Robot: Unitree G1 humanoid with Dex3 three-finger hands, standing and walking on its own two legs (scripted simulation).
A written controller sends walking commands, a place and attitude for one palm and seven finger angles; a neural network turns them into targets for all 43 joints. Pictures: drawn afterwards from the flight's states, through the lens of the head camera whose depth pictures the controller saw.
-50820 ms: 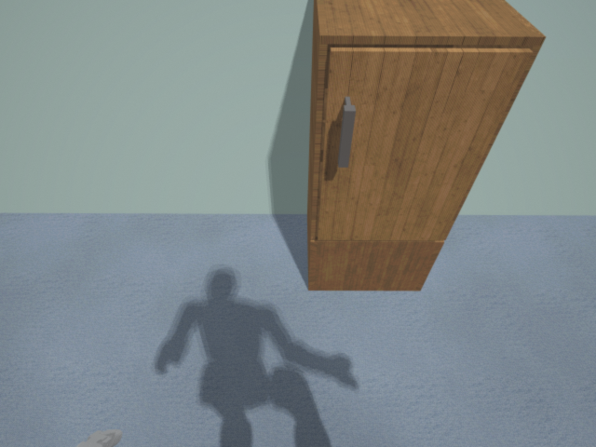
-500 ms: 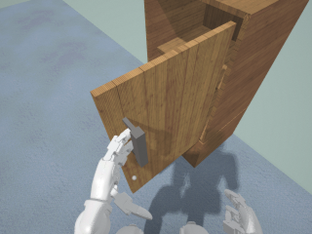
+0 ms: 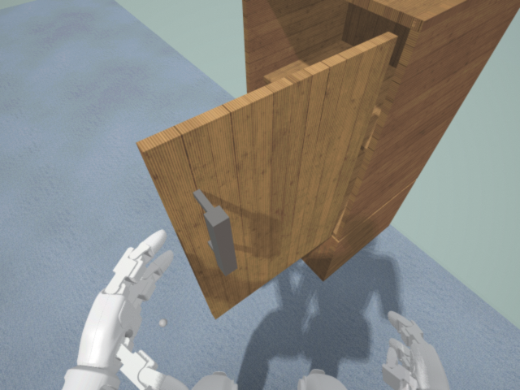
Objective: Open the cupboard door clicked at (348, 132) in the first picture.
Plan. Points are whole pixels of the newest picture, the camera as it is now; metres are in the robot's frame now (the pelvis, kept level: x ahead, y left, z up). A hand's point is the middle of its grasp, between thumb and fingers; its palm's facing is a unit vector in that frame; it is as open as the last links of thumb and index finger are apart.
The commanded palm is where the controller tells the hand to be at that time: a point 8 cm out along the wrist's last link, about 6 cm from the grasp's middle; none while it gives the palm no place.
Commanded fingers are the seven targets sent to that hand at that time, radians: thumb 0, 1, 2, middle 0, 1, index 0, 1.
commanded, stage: slide the hand sideways off the handle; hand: left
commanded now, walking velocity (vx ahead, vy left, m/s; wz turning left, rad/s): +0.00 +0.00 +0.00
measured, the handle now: (215, 234) +0.32 +0.09 +0.07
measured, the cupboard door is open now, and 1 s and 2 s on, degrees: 88 88 88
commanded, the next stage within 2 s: draw the hand back to the body in 0.08 s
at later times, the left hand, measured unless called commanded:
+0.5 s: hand (119, 316) +0.20 +0.17 +0.11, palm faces -0.09 -0.99 -0.07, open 16.3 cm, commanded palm +0.17 +0.24 +0.12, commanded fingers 0.00 -0.50 0.30 -0.15 -0.30 -0.15 -0.30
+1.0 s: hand (24, 288) +0.20 +0.25 +0.17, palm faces +0.28 -0.89 -0.36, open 13.7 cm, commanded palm +0.16 +0.29 +0.19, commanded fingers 0.00 0.27 0.63 -0.18 -0.30 -0.18 -0.30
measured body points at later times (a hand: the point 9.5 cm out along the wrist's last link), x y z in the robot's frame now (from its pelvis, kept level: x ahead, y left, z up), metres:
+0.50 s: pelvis +0.00 +0.02 +0.01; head +0.02 +0.02 +0.46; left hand +0.19 +0.23 +0.12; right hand +0.17 -0.19 -0.05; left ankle -0.01 +0.12 -0.66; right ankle +0.02 -0.09 -0.66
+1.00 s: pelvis +0.02 +0.04 +0.06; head +0.01 +0.02 +0.51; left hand +0.18 +0.29 +0.19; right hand +0.20 -0.18 -0.01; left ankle -0.01 +0.12 -0.66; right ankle +0.02 -0.09 -0.66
